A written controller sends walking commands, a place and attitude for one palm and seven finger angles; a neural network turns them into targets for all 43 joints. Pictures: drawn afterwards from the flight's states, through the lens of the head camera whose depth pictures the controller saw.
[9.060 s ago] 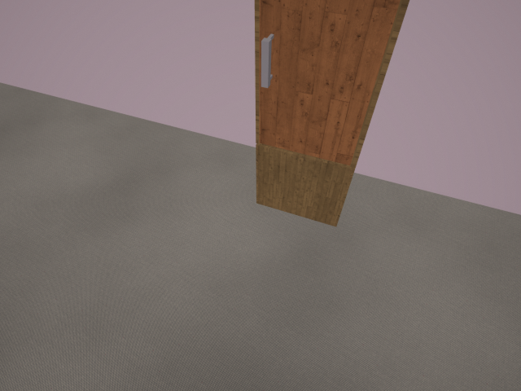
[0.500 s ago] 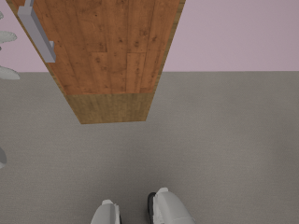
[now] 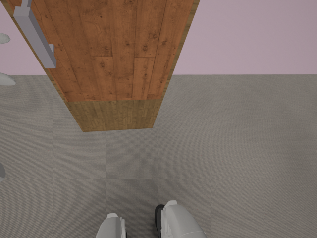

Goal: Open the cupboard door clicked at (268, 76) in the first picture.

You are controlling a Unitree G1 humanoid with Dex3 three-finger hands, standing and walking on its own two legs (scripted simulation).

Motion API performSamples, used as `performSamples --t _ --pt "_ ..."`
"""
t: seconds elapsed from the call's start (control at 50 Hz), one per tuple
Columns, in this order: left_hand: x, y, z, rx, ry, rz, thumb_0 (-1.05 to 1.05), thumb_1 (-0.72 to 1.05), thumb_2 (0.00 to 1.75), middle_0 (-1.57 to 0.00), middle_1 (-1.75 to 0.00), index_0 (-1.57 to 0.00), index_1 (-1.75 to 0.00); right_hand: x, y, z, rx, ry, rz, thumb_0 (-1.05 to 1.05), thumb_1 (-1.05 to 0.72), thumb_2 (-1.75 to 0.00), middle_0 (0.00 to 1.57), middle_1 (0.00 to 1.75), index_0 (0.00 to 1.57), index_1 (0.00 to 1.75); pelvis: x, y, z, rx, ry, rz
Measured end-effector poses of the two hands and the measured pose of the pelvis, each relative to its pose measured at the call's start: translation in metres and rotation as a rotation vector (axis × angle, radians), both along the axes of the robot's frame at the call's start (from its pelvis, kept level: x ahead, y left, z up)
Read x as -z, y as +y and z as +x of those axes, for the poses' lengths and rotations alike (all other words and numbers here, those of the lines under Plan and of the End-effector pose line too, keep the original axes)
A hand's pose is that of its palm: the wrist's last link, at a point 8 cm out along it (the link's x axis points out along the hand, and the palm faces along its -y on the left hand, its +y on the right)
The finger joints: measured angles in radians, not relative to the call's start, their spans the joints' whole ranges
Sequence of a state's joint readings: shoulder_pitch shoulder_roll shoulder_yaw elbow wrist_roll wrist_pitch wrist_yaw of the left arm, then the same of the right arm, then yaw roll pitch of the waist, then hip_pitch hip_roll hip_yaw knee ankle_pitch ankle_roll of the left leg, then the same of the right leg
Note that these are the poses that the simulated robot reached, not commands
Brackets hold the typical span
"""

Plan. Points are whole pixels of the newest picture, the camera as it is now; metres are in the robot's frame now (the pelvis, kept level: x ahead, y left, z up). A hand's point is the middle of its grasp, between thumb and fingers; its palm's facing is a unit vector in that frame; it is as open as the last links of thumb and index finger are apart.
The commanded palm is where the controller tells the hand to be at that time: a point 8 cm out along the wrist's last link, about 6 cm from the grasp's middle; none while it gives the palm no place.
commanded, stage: move the hooked fingers beside the handle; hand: left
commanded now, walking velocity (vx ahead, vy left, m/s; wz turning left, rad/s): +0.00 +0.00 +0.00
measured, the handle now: (40, 34) +0.56 +0.22 +0.08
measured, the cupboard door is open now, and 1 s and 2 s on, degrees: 0 0 0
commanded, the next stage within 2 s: slide the fingers in behind the handle in 0.38 s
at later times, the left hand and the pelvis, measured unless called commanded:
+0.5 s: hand out of the picture +0.51 +0.29 +0.08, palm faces +0.01 -1.00 -0.01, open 14.0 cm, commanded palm +0.50 +0.32 +0.08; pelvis -0.01 +0.00 -0.01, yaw +0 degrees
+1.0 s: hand (16, 51) +0.51 +0.26 +0.08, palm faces +0.00 -1.00 -0.02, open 14.0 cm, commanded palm +0.50 +0.29 +0.08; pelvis +0.00 +0.00 +0.00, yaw +0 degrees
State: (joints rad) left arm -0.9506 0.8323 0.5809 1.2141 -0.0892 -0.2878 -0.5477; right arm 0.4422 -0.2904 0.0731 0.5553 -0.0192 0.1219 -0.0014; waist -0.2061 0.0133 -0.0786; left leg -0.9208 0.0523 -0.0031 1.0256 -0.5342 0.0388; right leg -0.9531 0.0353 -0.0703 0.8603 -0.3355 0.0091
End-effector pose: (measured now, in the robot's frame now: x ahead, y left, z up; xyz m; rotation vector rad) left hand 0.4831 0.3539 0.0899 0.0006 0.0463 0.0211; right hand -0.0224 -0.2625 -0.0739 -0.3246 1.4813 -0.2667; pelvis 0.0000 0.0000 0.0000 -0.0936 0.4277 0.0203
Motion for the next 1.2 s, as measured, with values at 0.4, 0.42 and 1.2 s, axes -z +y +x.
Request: performSamples --t 0.4,0.42,1.2 --pt "0.003 -0.009 0.004 0.016 0.011 0.014 -0.01 -0.5 0.3 -0.29 -1.2 -0.3 -1.2 0.01 -0.006 0.017 -0.039 -0.048 -0.015 0.0 -0.9 -0.9 0.2 0.3 0.21 0.3 0.007 -0.004 -0.008 -0.012 0.01 -0.001" --pt "0.003 -0.009 0.005 0.013 0.007 0.011 -0.01 -0.5 0.3 -0.29 -1.2 -0.3 -1.2 0.01 -0.006 0.014 -0.034 -0.045 -0.013 0.0 -0.9 -0.9 0.2 0.3 0.21 0.3 0.007 -0.004 -0.008 -0.01 0.011 0.0" --pt "0.004 -0.056 0.005 0.025 0.008 0.008 -0.01 -0.5 0.3 -0.3 -1.2 -0.3 -1.21 0.011 -0.002 0.02 -0.02 -0.071 0.034 0.0 -0.9 -0.9 0.2 0.3 0.21 0.3 -0.001 -0.006 -0.001 -0.008 -0.021 0.015"
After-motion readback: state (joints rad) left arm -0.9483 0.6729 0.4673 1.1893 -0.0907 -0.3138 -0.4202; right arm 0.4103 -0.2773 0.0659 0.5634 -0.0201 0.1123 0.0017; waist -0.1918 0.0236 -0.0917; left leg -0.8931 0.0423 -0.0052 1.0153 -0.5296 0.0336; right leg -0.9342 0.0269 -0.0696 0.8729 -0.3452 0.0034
